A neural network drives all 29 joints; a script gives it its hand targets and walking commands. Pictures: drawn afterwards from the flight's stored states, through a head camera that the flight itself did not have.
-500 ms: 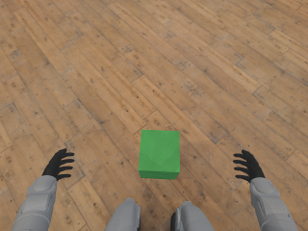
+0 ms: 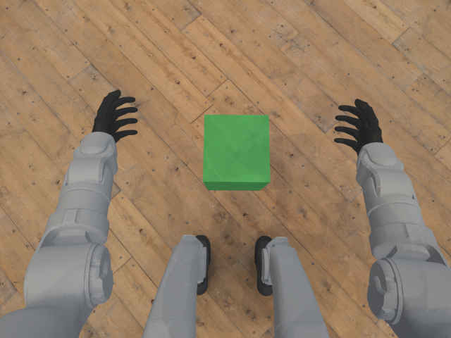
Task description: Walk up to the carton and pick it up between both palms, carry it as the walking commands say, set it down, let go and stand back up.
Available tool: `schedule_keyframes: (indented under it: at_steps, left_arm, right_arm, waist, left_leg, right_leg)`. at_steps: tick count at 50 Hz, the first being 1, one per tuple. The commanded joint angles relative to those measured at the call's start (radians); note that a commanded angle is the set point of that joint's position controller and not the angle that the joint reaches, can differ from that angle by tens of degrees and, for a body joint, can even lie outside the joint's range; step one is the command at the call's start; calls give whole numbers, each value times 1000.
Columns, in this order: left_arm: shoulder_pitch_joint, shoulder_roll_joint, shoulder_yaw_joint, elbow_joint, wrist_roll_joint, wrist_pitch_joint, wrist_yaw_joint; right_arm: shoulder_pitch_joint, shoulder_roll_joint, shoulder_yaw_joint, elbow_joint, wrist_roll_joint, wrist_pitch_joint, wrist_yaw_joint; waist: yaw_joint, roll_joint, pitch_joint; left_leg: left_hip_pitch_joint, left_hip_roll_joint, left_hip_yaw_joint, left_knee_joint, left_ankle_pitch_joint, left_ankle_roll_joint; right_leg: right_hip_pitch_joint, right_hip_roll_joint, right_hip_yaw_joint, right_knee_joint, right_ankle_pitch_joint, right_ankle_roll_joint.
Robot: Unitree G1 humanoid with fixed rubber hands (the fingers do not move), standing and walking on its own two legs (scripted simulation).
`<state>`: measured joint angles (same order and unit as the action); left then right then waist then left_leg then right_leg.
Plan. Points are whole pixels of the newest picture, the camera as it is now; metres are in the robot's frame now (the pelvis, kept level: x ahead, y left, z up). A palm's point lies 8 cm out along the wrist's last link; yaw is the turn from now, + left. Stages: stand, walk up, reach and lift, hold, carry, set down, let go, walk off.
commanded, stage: reach and lift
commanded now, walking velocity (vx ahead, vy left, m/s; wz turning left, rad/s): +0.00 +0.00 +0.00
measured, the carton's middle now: (235, 156) +0.50 -0.01 -0.55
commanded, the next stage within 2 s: none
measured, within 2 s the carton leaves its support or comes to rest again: neither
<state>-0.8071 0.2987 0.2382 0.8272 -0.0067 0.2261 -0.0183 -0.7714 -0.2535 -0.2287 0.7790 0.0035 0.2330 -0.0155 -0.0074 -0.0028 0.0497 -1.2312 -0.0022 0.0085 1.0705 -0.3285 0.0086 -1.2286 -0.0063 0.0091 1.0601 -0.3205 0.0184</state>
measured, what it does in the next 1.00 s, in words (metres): lowers itself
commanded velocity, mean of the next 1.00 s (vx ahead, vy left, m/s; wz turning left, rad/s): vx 0.00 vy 0.00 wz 0.00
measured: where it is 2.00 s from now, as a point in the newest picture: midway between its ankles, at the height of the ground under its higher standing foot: (232, 275)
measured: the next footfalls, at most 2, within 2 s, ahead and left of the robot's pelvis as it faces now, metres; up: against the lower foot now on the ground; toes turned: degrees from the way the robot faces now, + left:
none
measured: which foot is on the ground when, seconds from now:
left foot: down 0.00-1.00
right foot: down 0.00-1.00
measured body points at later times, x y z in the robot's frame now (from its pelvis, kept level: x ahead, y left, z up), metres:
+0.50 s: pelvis +0.03 +0.00 -0.02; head +0.33 +0.00 +0.31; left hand +0.52 +0.21 -0.14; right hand +0.51 -0.20 -0.14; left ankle +0.08 +0.11 -0.64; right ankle +0.09 -0.13 -0.64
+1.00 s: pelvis -0.01 -0.01 -0.16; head +0.32 +0.00 +0.14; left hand +0.52 +0.21 -0.29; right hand +0.51 -0.20 -0.30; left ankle +0.08 +0.11 -0.64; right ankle +0.08 -0.13 -0.64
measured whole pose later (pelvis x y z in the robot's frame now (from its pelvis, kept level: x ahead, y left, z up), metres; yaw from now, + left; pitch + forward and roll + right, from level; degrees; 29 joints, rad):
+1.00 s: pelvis -0.01 -0.01 -0.16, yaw -1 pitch +49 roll -1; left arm -1.14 0.33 0.24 0.91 -0.07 0.11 0.03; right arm -1.08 -0.23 -0.24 0.81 0.08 0.13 -0.12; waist 0.00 0.00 -0.04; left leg -2.03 -0.03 -0.04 1.68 -0.49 -0.02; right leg -2.02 0.03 0.01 1.66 -0.49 0.02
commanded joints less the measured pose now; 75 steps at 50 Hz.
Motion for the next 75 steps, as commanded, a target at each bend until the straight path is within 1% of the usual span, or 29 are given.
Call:
schedule_keyframes:
  at_steps: [1, 6, 11, 14, 17, 20, 22, 25, 29, 34, 39, 43, 46, 50, 55, 59, 63, 70, 75]
  left_arm:
    - [-280, 126, 35, -71, 4, -42, 7]
    - [-380, 120, 54, -24, 12, -86, 11]
    - [-455, 114, 73, -4, 21, -117, 9]
    - [-435, 93, 84, -20, 33, -129, 3]
    - [-398, 77, 101, -64, 50, -140, -8]
    - [-374, 71, 120, -104, 67, -148, -19]
    - [-369, 67, 129, -106, 76, -153, -25]
    - [-376, 54, 134, -80, 82, -159, -34]
    - [-392, 40, 132, -32, 84, -163, -37]
    - [-437, 64, 122, 11, 72, -160, -21]
    - [-498, 105, 85, 7, 31, -156, 7]
    - [-538, 142, 45, -27, -20, -147, 31]
    - [-567, 160, 19, -46, -53, -137, 43]
    - [-603, 167, -4, -30, -82, -130, 54]
    - [-630, 163, -14, 43, -94, -139, 63]
    - [-654, 164, -21, 92, -97, -153, 71]
    - [-687, 172, -39, 112, -109, -168, 82]
    - [-741, 187, -86, 124, -148, -187, 99]
    - [-774, 200, -110, 154, -169, -200, 105]
  right_arm:
    - [-267, -115, -37, -72, -5, -39, -10]
    - [-366, -97, -62, -42, -9, -80, -21]
    - [-435, -82, -87, -34, -20, -111, -31]
    - [-397, -62, -99, -35, -29, -126, -33]
    - [-354, -45, -106, -76, -37, -141, -31]
    - [-336, -28, -107, -131, -41, -149, -27]
    - [-334, -13, -105, -144, -41, -151, -25]
    - [-345, 14, -103, -126, -44, -153, -24]
    - [-357, 35, -116, -72, -57, -154, -31]
    - [-392, 18, -123, -30, -55, -153, -52]
    - [-451, -21, -101, -37, -20, -149, -77]
    - [-493, -54, -54, -79, 32, -139, -96]
    - [-516, -71, -24, -97, 64, -126, -105]
    - [-554, -87, 0, -82, 91, -117, -111]
    - [-590, -97, 7, -6, 98, -126, -112]
    - [-615, -105, 5, 53, 97, -143, -112]
    - [-652, -123, 11, 85, 109, -162, -114]
    - [-710, -153, 44, 118, 154, -190, -119]
    - [-746, -167, 72, 158, 183, -205, -119]
  waist:
    - [1, 20, -797]
    - [7, 15, -889]
    - [8, 16, -995]
    - [0, 20, -1080]
    - [-3, 26, -1152]
    - [6, 21, -1174]
    - [13, 13, -1146]
    - [18, 2, -1072]
    - [12, 2, -1014]
    - [5, 20, -1023]
    - [6, 35, -1097]
    - [12, 32, -1207]
    - [13, 31, -1249]
    - [15, 31, -1215]
    - [16, 25, -1109]
    - [14, 23, -1048]
    - [12, 20, -1043]
    - [9, 25, -1059]
    - [11, 27, -1019]
  left_leg:
    - [390, -35, 16, -118, 73, -53]
    - [360, -46, 13, -85, 156, -44]
    - [349, -55, 6, -48, 278, -38]
    - [375, -61, 0, -30, 408, -33]
    - [388, -61, -10, -21, 532, -31]
    - [355, -59, -17, -20, 585, -28]
    - [299, -58, -15, -17, 566, -28]
    - [191, -59, -7, -1, 487, -31]
    - [73, -58, -1, 59, 388, -38]
    - [-40, -62, 11, 174, 282, -49]
    - [-109, -67, 23, 303, 215, -55]
    - [-133, -67, 31, 397, 200, -54]
    - [-155, -63, 34, 452, 179, -50]
    - [-215, -55, 33, 511, 125, -48]
    - [-320, -44, 27, 577, 62, -48]
    - [-380, -38, 21, 633, 43, -46]
    - [-394, -33, 14, 692, 52, -43]
    - [-379, -24, 6, 790, 85, -37]
    - [-391, -17, -1, 849, 90, -36]
  right_leg:
    - [267, 52, -56, -91, 23, 29]
    - [211, 60, -53, -63, 80, 28]
    - [173, 69, -51, -36, 183, 28]
    - [188, 75, -48, -25, 305, 26]
    - [211, 75, -35, -18, 432, 23]
    - [228, 70, -21, -16, 499, 24]
    - [213, 67, -16, -11, 496, 28]
    - [153, 65, -17, 8, 441, 37]
    - [43, 68, -29, 67, 351, 41]
    - [-70, 77, -46, 182, 247, 39]
    - [-135, 85, -59, 313, 183, 35]
    - [-128, 86, -62, 407, 182, 35]
    - [-136, 86, -63, 463, 165, 34]
    - [-200, 81, -64, 526, 112, 31]
    - [-299, 73, -64, 601, 54, 29]
    - [-361, 69, -63, 663, 37, 28]
    - [-386, 64, -63, 726, 43, 28]
    - [-407, 56, -61, 824, 62, 27]
    - [-439, 47, -55, 883, 60, 29]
